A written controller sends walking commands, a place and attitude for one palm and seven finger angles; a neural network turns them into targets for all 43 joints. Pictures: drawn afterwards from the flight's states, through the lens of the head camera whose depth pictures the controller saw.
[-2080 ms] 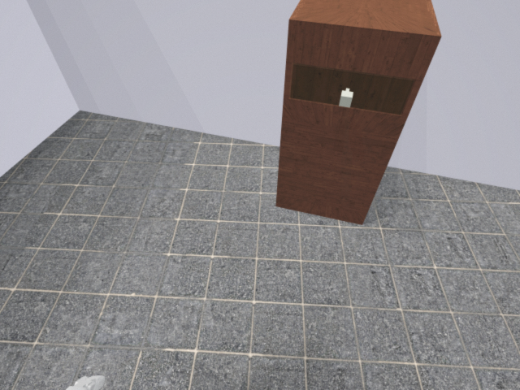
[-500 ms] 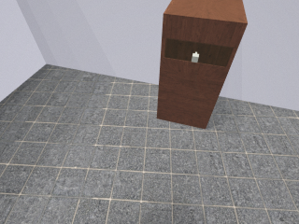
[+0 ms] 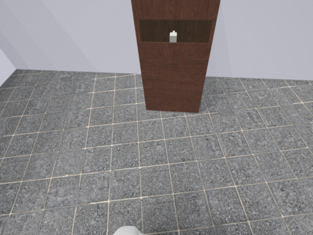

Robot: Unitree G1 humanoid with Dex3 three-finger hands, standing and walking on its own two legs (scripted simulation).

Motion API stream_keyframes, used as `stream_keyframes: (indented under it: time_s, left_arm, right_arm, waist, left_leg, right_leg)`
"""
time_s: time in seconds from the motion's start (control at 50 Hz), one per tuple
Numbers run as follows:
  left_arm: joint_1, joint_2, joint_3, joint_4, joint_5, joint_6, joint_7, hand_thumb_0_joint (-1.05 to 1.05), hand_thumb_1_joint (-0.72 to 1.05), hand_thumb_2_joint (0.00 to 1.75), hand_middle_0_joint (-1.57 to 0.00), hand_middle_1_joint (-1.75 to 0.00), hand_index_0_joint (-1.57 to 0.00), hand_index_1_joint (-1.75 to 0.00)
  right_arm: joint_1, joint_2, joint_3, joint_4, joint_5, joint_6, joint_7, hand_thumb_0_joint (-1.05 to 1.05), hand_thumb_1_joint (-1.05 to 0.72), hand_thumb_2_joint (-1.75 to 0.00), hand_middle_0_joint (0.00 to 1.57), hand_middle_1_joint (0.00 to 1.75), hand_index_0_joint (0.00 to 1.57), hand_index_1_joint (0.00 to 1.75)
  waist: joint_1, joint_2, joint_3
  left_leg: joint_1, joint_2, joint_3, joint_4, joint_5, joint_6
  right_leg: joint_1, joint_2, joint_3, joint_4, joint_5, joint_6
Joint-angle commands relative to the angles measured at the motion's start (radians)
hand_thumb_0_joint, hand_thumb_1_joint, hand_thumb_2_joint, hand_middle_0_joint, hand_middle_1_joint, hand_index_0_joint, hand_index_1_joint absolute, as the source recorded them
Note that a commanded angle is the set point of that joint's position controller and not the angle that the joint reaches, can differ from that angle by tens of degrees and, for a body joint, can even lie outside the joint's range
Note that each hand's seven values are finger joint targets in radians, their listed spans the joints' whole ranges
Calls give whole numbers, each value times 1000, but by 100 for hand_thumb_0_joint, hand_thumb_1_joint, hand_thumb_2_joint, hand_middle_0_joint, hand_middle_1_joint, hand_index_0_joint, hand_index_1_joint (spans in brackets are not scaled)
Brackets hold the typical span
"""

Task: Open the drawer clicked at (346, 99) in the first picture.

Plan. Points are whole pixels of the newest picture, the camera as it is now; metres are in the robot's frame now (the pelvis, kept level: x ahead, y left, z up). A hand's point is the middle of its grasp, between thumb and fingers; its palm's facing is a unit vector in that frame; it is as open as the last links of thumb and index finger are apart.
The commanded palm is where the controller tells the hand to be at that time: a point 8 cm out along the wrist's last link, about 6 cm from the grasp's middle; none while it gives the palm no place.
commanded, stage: walk to a spot facing it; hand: left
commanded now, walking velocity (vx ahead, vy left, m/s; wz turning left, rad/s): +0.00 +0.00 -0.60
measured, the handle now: (173, 35) +1.07 +0.01 -0.06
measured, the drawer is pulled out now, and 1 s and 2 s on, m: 0.00 0.00 0.00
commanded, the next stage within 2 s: turn to face it in 1.14 s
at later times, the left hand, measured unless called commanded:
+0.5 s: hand out of the picture +0.12 +0.24 -0.14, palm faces -0.18 -0.96 -0.22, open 7.4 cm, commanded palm none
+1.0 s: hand (155, 181) +0.30 +0.04 -0.15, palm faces -0.56 -0.81 -0.18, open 7.3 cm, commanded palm none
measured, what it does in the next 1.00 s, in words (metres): walks ahead, turning right: left foot, then right foot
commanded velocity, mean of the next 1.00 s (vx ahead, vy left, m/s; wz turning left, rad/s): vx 0.25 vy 0.00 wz -0.54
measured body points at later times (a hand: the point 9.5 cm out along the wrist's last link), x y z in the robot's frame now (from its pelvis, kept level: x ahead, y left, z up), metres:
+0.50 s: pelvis +0.00 +0.04 +0.02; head +0.01 +0.05 +0.47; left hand +0.13 +0.29 -0.12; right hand +0.00 -0.23 -0.10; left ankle +0.00 +0.16 -0.72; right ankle +0.00 -0.08 -0.66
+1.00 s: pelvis +0.12 -0.06 +0.01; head +0.15 -0.07 +0.46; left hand +0.33 +0.09 -0.14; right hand +0.00 -0.29 -0.13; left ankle +0.22 +0.04 -0.67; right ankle +0.08 -0.17 -0.72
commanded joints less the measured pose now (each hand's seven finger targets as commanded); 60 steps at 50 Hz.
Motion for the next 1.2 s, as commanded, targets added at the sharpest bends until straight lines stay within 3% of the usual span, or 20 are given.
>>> stream_keyframes:
  time_s: [0.0,0.22,0.32,0.34,0.36,0.38,0.4,0.48,0.62,0.7,0.72,0.74,0.76,0.78,0.82,0.9,1.08,1.12,1.14,1.18]
  left_arm:
    - [-7,220,58,-89,-2,-29,30,0,90,90,-20,-30,-20,-30]
    - [73,211,80,-65,5,-23,20,0,90,90,-20,-30,-20,-30]
    - [-41,225,81,-101,4,-17,8,0,90,90,-20,-30,-20,-30]
    - [-65,190,73,-120,-1,-17,1,0,90,90,-20,-30,-20,-30]
    - [-80,118,63,-149,-9,-16,-13,0,90,90,-20,-30,-20,-30]
    - [-142,138,78,-190,-2,-27,-21,0,90,90,-20,-30,-20,-30]
    - [-150,156,84,-191,7,-28,-32,0,90,90,-20,-30,-20,-30]
    - [-60,119,78,-123,16,-13,-59,0,90,90,-20,-30,-20,-30]
    - [-248,69,45,-169,12,-22,-67,0,90,90,-20,-30,-20,-30]
    - [-224,86,44,-146,11,-39,-63,0,90,90,-20,-30,-20,-30]
    - [-132,103,53,-118,12,-47,-59,0,90,90,-20,-30,-20,-30]
    - [39,161,67,-61,13,-63,-52,0,90,90,-20,-30,-20,-30]
    - [200,301,102,-23,14,-78,-34,0,90,90,-20,-30,-20,-30]
    - [289,380,116,8,-15,-73,-20,0,90,90,-20,-30,-20,-30]
    - [164,319,98,-22,-13,-68,0,0,90,90,-20,-30,-20,-30]
    - [-73,206,63,-57,12,-77,13,0,90,90,-20,-30,-20,-30]
    - [-87,159,61,-55,5,-60,-1,0,90,90,-20,-30,-20,-30]
    - [-51,32,39,-96,-7,-55,-10,0,90,90,-20,-30,-20,-30]
    - [-84,79,50,-97,5,-54,-8,0,90,90,-20,-30,-20,-30]
    - [-92,84,65,-73,12,-54,-27,0,90,90,-20,-30,-20,-30]
  right_arm:
    - [-27,-111,-36,-95,0,-33,-5,0,-90,-90,20,30,20,30]
    - [-47,-78,-29,-124,0,-41,-13,0,-90,-90,20,30,20,30]
    - [118,-83,-29,-101,8,-73,-12,0,-90,-90,20,30,20,30]
    - [197,-125,-39,-82,7,-81,-23,0,-90,-90,20,30,20,30]
    - [246,-227,-57,-80,-10,-85,-30,0,-90,-90,20,30,20,30]
    - [214,-278,-61,-101,-8,-88,-34,0,-90,-90,20,30,20,30]
    - [150,-244,-48,-122,-10,-90,-23,0,-90,-90,20,30,20,30]
    - [90,-142,-20,-124,-11,-112,-21,0,-90,-90,20,30,20,30]
    - [267,-152,-33,-43,-18,-122,-12,0,-90,-90,20,30,20,30]
    - [277,-172,-43,-23,-20,-116,-3,0,-90,-90,20,30,20,30]
    - [255,-178,-42,-26,-16,-115,-3,0,-90,-90,20,30,20,30]
    - [248,-174,-35,-34,-8,-114,5,0,-90,-90,20,30,20,30]
    - [263,-105,-18,-69,11,-116,18,0,-90,-90,20,30,20,30]
    - [139,-79,-11,-136,12,-123,9,0,-90,-90,20,30,20,30]
    - [42,-93,-19,-137,7,-122,4,0,-90,-90,20,30,20,30]
    - [188,-47,-20,-59,-14,-77,16,0,-90,-90,20,30,20,30]
    - [285,-61,-32,-46,-6,-111,11,0,-90,-90,20,30,20,30]
    - [441,-220,-56,-19,-29,-124,-5,0,-90,-90,20,30,20,30]
    - [365,-191,-46,-25,-24,-118,-11,0,-90,-90,20,30,20,30]
    - [231,-110,-22,-61,-17,-126,-13,0,-90,-90,20,30,20,30]
  waist:
    - [-21,-133,-115]
    - [25,-171,-175]
    - [-52,-182,-156]
    - [-95,-78,-164]
    - [-126,227,-122]
    - [-112,207,-28]
    - [-78,133,-15]
    - [-13,113,30]
    - [-94,124,38]
    - [-79,131,-18]
    - [-20,99,-55]
    - [59,17,-165]
    - [116,-247,-321]
    - [144,-303,-353]
    - [105,-159,-219]
    - [-65,-160,-107]
    - [-126,-74,-60]
    - [-154,383,-106]
    - [-133,267,-77]
    - [-73,102,20]
  left_leg:
    - [-144,18,-82,179,94,-16]
    - [-84,-25,-55,-109,49,-24]
    - [306,-67,-24,-518,98,24]
    - [508,9,-81,-623,52,49]
    - [575,279,-420,-790,-242,122]
    - [386,472,-548,-867,-297,203]
    - [255,457,-570,-872,-321,221]
    - [185,237,-150,-812,-24,138]
    - [335,280,20,-733,340,154]
    - [332,285,117,-584,586,116]
    - [295,267,166,-426,725,93]
    - [164,231,217,-186,733,45]
    - [-152,131,231,146,250,-8]
    - [-350,52,110,377,-149,-17]
    - [-368,130,-15,425,-17,-4]
    - [-112,132,23,136,94,-29]
    - [310,37,104,-406,210,-30]
    - [428,452,-449,-757,-83,104]
    - [317,495,-509,-819,-170,135]
    - [184,413,-288,-801,-1,116]
  right_leg:
    - [108,-264,408,-385,275,-107]
    - [203,-201,486,-404,128,-116]
    - [-103,-122,488,-393,-205,-59]
    - [-286,-48,398,-289,-274,-4]
    - [-502,86,211,6,-293,52]
    - [-503,10,88,226,-202,88]
    - [-446,-42,110,327,-129,89]
    - [-389,-72,24,482,70,114]
    - [-332,-125,-82,124,54,119]
    - [-100,-58,-156,-47,17,70]
    - [47,-30,-172,-114,37,48]
    - [341,-21,-161,-171,92,16]
    - [666,-306,224,-251,34,-85]
    - [700,-490,578,-343,254,-169]
    - [453,-447,499,-392,74,-188]
    - [34,-293,178,-432,67,-101]
    - [-172,-160,157,-263,-137,-39]
    - [-384,37,-47,342,-298,61]
    - [-394,-43,45,490,-227,57]
    - [-381,-114,29,575,-54,70]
